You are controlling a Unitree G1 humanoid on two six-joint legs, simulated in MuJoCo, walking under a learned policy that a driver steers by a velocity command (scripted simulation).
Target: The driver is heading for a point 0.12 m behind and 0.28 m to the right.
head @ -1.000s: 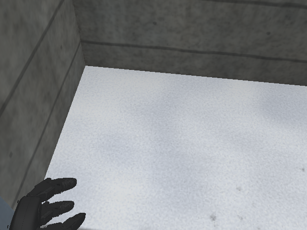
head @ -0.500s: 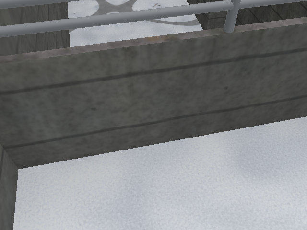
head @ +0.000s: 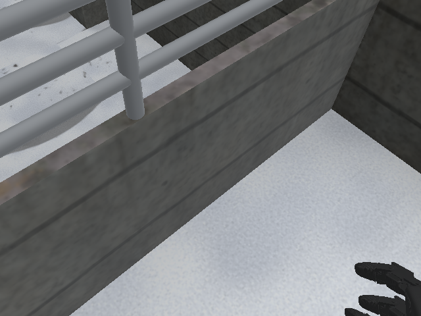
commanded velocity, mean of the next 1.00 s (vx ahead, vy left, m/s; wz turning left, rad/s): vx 0.17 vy -0.04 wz -0.59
